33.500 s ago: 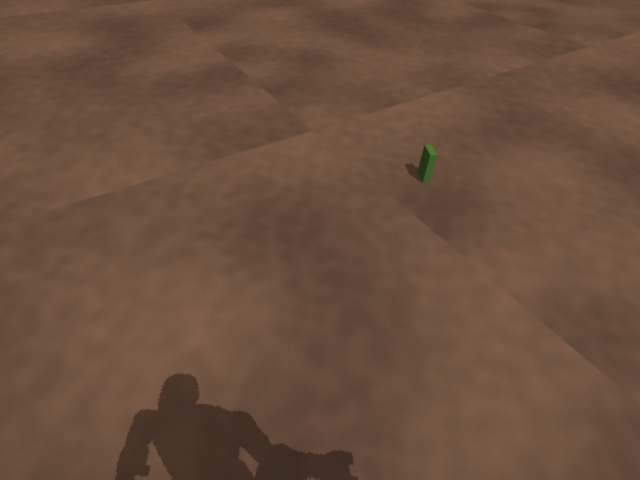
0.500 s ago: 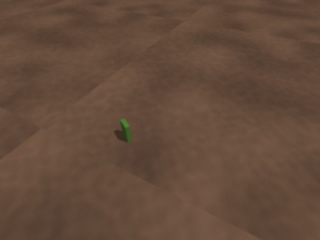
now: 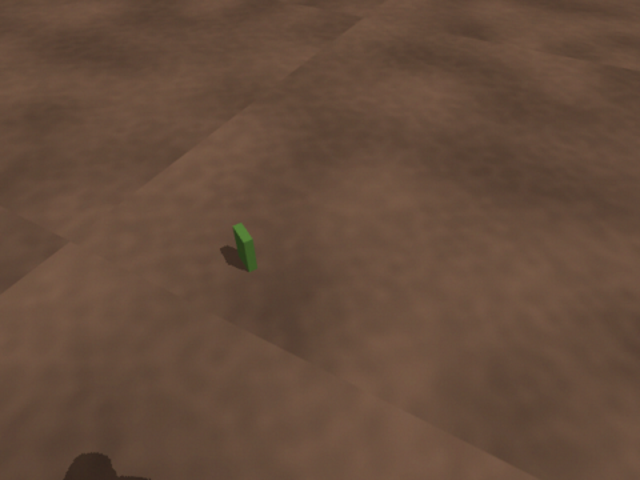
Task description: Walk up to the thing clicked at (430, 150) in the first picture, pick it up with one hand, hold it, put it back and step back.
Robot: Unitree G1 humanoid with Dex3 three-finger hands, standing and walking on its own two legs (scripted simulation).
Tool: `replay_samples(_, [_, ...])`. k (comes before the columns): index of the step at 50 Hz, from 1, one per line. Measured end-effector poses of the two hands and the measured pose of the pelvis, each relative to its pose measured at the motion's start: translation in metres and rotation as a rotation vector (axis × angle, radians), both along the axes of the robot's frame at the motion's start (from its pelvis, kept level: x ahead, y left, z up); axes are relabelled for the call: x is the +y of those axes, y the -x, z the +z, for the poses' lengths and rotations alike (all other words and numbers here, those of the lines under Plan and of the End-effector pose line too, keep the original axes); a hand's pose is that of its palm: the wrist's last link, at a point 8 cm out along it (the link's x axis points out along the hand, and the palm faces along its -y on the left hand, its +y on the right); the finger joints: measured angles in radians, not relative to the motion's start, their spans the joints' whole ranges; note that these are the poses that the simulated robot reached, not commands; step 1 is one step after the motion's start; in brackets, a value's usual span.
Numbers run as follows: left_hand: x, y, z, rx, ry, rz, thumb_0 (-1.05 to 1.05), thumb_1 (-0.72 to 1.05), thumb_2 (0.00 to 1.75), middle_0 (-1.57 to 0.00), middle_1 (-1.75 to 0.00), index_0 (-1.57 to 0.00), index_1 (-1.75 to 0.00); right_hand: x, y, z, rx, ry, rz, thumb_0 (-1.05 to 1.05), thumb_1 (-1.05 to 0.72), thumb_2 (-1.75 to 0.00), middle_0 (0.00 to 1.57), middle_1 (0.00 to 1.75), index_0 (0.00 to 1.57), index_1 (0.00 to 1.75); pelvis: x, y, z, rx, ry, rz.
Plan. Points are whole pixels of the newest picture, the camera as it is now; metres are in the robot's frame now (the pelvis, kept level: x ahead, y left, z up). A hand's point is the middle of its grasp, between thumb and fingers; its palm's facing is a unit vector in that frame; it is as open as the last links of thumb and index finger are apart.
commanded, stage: step back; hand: left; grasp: from the side
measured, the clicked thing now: (245, 247) +1.06 +0.27 -0.67
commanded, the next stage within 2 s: stand in 0.28 s
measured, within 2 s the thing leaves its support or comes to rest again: neither
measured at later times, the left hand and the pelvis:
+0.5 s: hand out of the picture +0.12 +0.26 -0.14, palm faces +0.01 -0.95 -0.31, open 7.3 cm; pelvis +0.02 +0.02 +0.02, yaw +0 degrees
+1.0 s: hand out of the picture +0.06 +0.26 -0.13, palm faces -0.03 -0.94 -0.34, open 7.3 cm; pelvis +0.00 +0.00 +0.02, yaw +0 degrees
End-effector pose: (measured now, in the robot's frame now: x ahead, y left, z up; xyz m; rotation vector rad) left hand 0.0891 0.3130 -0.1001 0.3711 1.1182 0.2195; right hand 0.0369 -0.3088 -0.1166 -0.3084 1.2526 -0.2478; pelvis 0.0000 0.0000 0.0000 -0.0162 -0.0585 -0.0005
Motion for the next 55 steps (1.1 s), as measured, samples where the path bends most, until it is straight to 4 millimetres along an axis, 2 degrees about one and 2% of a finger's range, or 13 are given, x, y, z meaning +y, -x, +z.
replay_samples(6, [-0.016, -0.018, 0.001, -0.026, 0.039, 0.008, 0.0, 0.91, 0.9, -0.21, -0.3, -0.2, -0.3, 0.008, -0.029, -0.003, -0.012, -0.022, 0.04, 0.0, -0.9, -0.9, 0.2, 0.3, 0.2, 0.3, 0.001, -0.012, 0.003, 0.019, -0.017, 0.015])
replay_samples(15, [-0.008, -0.039, -0.004, -0.035, 0.084, 0.04, 0.0, 0.91, 0.9, -0.21, -0.3, -0.2, -0.3, 0.027, -0.052, 0.009, -0.017, -0.013, 0.063, 0.0, -0.9, -0.9, 0.2, 0.3, 0.2, 0.3, 0.011, -0.022, 0.009, 0.017, -0.021, 0.015])
replay_samples(24, [-0.006, -0.027, -0.001, 0.022, 0.091, 0.035, 0.0, 0.91, 0.9, -0.21, -0.3, -0.2, -0.3, 0.033, -0.082, 0.025, -0.101, -0.018, 0.072, 0.0, -0.9, -0.9, 0.2, 0.3, 0.2, 0.3, 0.015, -0.025, 0.019, -0.003, -0.017, 0.007])
replay_samples(29, [-0.005, -0.015, 0.002, 0.042, 0.084, 0.038, 0.0, 0.91, 0.9, -0.21, -0.3, -0.2, -0.3, 0.034, -0.089, 0.028, -0.124, -0.024, 0.078, 0.0, -0.9, -0.9, 0.2, 0.3, 0.2, 0.3, 0.015, -0.021, 0.021, -0.01, -0.019, 0.005])
replay_samples(36, [-0.004, 0.004, 0.006, 0.068, 0.067, 0.044, 0.0, 0.91, 0.9, -0.21, -0.3, -0.2, -0.3, 0.031, -0.079, 0.026, -0.112, -0.038, 0.078, 0.0, -0.9, -0.9, 0.2, 0.3, 0.2, 0.3, 0.012, -0.014, 0.023, -0.015, -0.022, 0.005])
replay_samples(46, [-0.007, 0.03, 0.005, 0.121, 0.052, 0.043, 0.0, 0.91, 0.9, -0.21, -0.3, -0.2, -0.3, 0.023, -0.04, 0.017, -0.017, -0.057, 0.055, 0.0, -0.9, -0.9, 0.2, 0.3, 0.2, 0.3, 0.004, -0.004, 0.024, -0.002, -0.023, 0.005])
replay_samples(51, [-0.011, 0.034, 0.003, 0.142, 0.058, 0.04, 0.0, 0.91, 0.9, -0.21, -0.3, -0.2, -0.3, 0.018, -0.02, 0.015, 0.035, -0.051, 0.034, 0.0, -0.9, -0.9, 0.2, 0.3, 0.2, 0.3, 0.002, -0.004, 0.023, 0.005, -0.023, 0.002])
replay_samples(55, [-0.013, 0.03, 0.003, 0.139, 0.062, 0.035, 0.0, 0.91, 0.9, -0.21, -0.3, -0.2, -0.3, 0.015, -0.011, 0.014, 0.056, -0.046, 0.022, 0.0, -0.9, -0.9, 0.2, 0.3, 0.2, 0.3, 0.002, -0.005, 0.023, 0.006, -0.024, 0.002])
